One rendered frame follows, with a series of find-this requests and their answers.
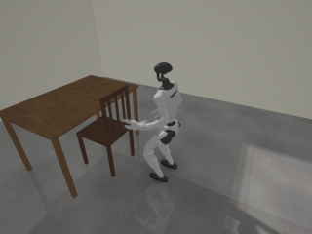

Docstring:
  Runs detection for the right robot hand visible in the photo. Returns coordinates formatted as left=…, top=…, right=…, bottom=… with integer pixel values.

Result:
left=150, top=109, right=160, bottom=118

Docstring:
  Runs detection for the table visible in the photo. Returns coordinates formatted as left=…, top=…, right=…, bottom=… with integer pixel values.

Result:
left=0, top=75, right=139, bottom=198

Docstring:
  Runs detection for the humanoid robot head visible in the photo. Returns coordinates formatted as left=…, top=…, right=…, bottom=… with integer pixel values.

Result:
left=154, top=62, right=175, bottom=91

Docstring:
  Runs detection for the humanoid robot torso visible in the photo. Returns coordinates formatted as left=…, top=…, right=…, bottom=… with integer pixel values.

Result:
left=157, top=85, right=179, bottom=137

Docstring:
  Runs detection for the left robot forearm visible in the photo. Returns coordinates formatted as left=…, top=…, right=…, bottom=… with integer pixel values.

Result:
left=138, top=118, right=167, bottom=131

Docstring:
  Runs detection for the left robot hand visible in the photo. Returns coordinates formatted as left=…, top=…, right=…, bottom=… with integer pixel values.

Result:
left=123, top=119, right=148, bottom=131

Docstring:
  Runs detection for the robot left upper arm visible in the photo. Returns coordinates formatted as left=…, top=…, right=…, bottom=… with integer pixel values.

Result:
left=153, top=91, right=170, bottom=125

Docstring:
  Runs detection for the robot right upper arm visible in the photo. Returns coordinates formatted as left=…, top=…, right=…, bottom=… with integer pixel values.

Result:
left=171, top=81, right=182, bottom=106

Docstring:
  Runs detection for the chair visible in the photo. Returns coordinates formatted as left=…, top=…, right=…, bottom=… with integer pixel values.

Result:
left=76, top=84, right=135, bottom=177

